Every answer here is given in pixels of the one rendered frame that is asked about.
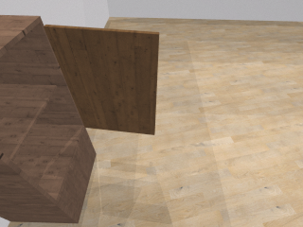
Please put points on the cupboard door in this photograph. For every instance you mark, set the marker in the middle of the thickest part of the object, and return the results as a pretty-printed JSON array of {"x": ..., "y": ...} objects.
[{"x": 111, "y": 75}]

